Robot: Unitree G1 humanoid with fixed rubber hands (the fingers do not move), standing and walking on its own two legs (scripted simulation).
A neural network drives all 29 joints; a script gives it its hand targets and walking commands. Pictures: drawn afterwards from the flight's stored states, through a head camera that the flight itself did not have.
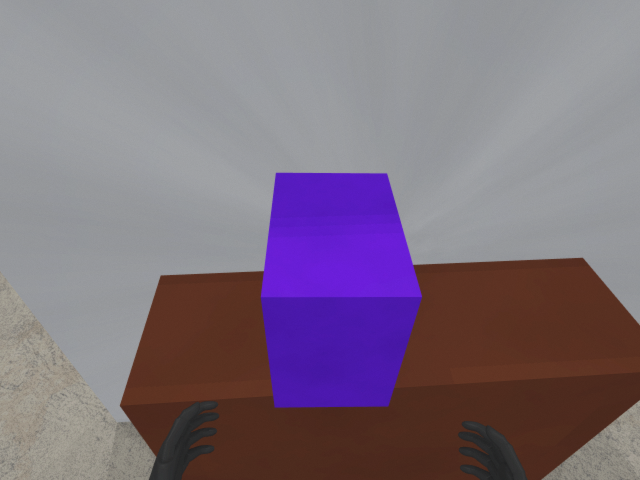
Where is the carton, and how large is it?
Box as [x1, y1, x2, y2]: [261, 173, 421, 407]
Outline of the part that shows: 276,173 261,291 261,302 274,405 275,407 386,406 389,402 421,298 386,173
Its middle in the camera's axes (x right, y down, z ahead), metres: +0.02 +0.08 +0.60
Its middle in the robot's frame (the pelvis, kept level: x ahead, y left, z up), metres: +0.41 +0.01 +0.02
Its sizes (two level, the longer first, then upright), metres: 0.253 0.177 0.265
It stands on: a pedestal, 0.66 m high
